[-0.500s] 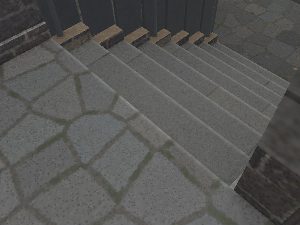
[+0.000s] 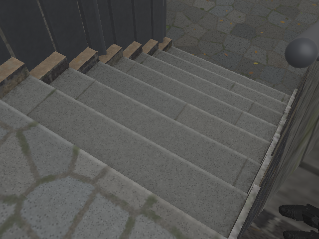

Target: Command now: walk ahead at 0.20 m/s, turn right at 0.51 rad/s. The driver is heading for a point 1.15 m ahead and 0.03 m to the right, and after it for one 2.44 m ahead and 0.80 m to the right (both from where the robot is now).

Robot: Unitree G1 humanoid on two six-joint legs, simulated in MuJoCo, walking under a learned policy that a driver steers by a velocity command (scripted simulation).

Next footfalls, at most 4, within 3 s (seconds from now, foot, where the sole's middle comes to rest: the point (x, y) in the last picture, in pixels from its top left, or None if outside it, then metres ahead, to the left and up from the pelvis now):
0.30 right None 0.12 -0.13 -0.76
1.58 right None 0.32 -0.14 -0.76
2.08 left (128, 206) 0.54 0.18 -0.76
2.66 right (188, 172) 0.79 -0.09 -0.94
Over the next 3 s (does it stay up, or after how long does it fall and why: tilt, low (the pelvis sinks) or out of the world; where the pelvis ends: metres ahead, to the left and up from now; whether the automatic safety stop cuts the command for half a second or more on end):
stays up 0.95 0.03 -0.29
